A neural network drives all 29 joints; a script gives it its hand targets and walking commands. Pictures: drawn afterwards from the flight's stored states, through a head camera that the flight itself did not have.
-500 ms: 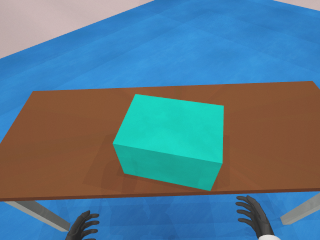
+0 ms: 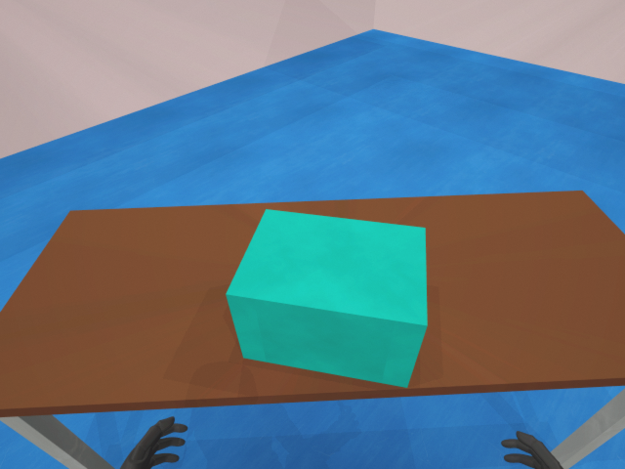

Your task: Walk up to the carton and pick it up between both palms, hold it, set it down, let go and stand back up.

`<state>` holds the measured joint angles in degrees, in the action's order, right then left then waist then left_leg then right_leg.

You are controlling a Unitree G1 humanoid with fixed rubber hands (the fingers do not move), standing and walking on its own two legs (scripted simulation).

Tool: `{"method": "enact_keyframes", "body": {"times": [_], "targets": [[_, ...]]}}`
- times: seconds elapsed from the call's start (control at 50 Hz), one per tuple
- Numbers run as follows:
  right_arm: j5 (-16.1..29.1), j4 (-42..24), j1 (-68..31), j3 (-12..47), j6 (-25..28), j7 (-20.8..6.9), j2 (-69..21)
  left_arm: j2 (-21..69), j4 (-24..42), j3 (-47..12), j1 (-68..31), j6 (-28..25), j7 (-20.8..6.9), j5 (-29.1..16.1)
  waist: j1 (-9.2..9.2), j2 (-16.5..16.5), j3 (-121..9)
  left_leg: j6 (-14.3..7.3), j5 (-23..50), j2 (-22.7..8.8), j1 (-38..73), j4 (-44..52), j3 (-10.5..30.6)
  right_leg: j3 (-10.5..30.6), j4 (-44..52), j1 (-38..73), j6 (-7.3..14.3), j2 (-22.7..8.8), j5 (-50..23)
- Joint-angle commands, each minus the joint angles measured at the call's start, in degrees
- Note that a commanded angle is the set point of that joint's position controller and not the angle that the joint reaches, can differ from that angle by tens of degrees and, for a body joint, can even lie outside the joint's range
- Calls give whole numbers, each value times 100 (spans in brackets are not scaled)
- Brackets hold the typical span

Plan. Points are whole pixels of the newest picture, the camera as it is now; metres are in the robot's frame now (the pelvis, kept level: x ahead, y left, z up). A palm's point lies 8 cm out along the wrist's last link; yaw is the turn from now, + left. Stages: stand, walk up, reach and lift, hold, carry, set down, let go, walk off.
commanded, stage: stand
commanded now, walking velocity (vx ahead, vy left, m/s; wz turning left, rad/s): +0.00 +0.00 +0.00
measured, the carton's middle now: (332, 293) +0.44 -0.01 -0.05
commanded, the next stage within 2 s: none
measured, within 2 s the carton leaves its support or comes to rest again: neither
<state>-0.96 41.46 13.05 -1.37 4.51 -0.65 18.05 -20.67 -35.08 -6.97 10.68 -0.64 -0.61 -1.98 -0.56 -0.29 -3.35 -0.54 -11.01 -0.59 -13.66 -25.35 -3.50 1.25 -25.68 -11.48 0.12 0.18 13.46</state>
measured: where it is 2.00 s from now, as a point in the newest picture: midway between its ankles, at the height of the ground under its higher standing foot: outside the picture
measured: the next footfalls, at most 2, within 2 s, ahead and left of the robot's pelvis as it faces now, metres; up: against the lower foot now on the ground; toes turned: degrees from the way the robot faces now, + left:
none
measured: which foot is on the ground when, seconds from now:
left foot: down 0.00-1.00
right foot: down 0.00-1.00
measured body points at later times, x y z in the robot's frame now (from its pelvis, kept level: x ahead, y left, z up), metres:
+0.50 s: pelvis +0.00 +0.00 +0.00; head -0.02 +0.00 +0.45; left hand +0.15 +0.26 -0.09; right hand +0.12 -0.28 -0.09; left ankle +0.03 +0.11 -0.74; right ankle +0.00 -0.12 -0.74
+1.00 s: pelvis +0.00 +0.00 +0.00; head -0.02 +0.00 +0.45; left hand +0.15 +0.26 -0.09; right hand +0.12 -0.28 -0.09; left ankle +0.03 +0.11 -0.74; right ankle +0.00 -0.12 -0.74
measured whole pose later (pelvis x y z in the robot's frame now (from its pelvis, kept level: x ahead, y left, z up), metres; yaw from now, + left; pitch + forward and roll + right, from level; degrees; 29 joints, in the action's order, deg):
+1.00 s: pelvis +0.00 +0.00 +0.00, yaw +0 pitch -1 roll +0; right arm -1.0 41.9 15.7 -1.4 3.7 -0.9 18.1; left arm -21.3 -38.6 -7.0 12.2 -0.9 -0.6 -1.9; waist -0.4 -0.3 -2.0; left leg -0.7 -10.7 -0.6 -13.7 -25.3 -3.5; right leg 1.2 -25.7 -11.5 0.1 0.2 13.1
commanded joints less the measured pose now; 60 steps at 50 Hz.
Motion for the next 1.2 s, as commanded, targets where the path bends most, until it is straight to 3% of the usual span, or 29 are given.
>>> {"method": "enact_keyframes", "body": {"times": [0.0,0.02,0.08,0.12,0.4,0.44,0.5,0.58,0.62,0.68,0.72,0.78,0.86,0.92,0.94,1.02,1.04,1.06,1.12,1.16,1.18], "targets": [[-96,72,-304,-293,22,-13,1371,-1260,-204,828,-170,-288,20,486,-69,-97,253,-212,-293,-603,14,638,838,377,257,-174,159,-588,42],[-91,70,-247,-326,19,-12,1440,-1290,-275,842,-121,-285,30,513,18,34,247,-225,-464,-624,23,708,946,360,206,-231,182,-569,60],[-60,74,-265,-340,20,-25,1491,-1238,-284,806,-86,-291,35,467,-97,6,12,-226,-40,-613,225,589,858,391,269,-58,178,-581,-79],[-50,53,-160,-346,17,-23,1453,-1274,-320,796,-90,-303,37,437,-5,59,-31,-203,24,-567,246,517,807,395,300,-20,162,-597,-114],[-14,50,20,-363,-19,7,1486,-1215,-446,794,4,-291,73,362,1,-46,102,-245,387,-597,289,453,841,448,325,7,177,-599,-336],[-42,47,-85,-365,-24,20,1469,-1275,-503,818,43,-306,74,398,-55,74,59,-252,329,-618,310,469,817,461,315,55,187,-630,-412],[11,68,15,-364,-17,22,1458,-1203,-474,792,-38,-299,66,380,-19,-118,219,-230,390,-616,293,462,819,451,319,-120,209,-610,-389],[-25,61,-23,-367,-36,19,1471,-1207,-496,791,19,-281,82,394,1,89,65,-243,267,-627,346,472,820,434,320,2,202,-647,-456],[-20,41,-33,-328,-24,14,1350,-1322,-504,841,-55,-282,91,370,43,-42,217,-242,96,-607,226,522,856,410,335,-99,194,-611,-249],[-31,70,-49,-344,-35,1,1472,-1186,-502,822,18,-307,74,382,-27,73,68,-252,201,-619,262,510,845,440,320,92,197,-633,-455],[4,88,2,-369,-43,7,1429,-1216,-484,793,8,-294,90,372,35,-112,166,-237,226,-628,191,524,887,422,292,31,213,-653,-415],[-15,82,-53,-364,-28,12,1487,-1190,-518,801,-7,-277,76,343,29,22,171,-245,78,-603,231,492,853,425,356,-20,189,-614,-287],[5,34,-90,-380,-33,11,1371,-1279,-514,846,17,-286,96,357,8,65,54,-251,268,-625,271,468,861,432,337,62,188,-627,-388],[-25,66,6,-360,-20,26,1342,-1236,-521,818,-5,-282,86,378,51,-105,114,-231,312,-640,261,478,874,407,323,104,205,-672,-538],[-37,59,-76,-389,-32,37,1482,-1203,-509,829,-51,-284,72,350,-28,7,96,-227,424,-618,321,441,810,418,307,61,186,-632,-580],[15,62,-58,-376,-48,26,1447,-1245,-515,820,-52,-308,77,353,46,29,93,-238,339,-627,333,475,849,419,340,19,182,-627,-444],[-22,62,-157,-408,-38,25,1470,-1201,-512,815,-63,-282,71,366,-23,-56,101,-238,209,-661,349,481,832,393,344,18,166,-610,-378],[19,48,-133,-391,-46,22,1433,-1260,-549,827,-63,-288,68,384,20,-95,34,-220,171,-644,367,469,852,402,327,37,198,-616,-336],[6,33,-174,-367,-33,28,1354,-1228,-532,812,-26,-312,80,342,-10,47,109,-244,385,-644,363,438,801,477,369,18,188,-644,-527],[-18,82,-95,-361,-40,26,1394,-1238,-508,817,-47,-310,77,363,9,-116,144,-253,393,-618,312,459,828,465,349,76,210,-662,-516],[-15,88,-136,-369,-33,25,1448,-1184,-514,825,-38,-294,71,342,-48,6,149,-245,344,-638,302,444,787,471,375,54,198,-671,-555]]}}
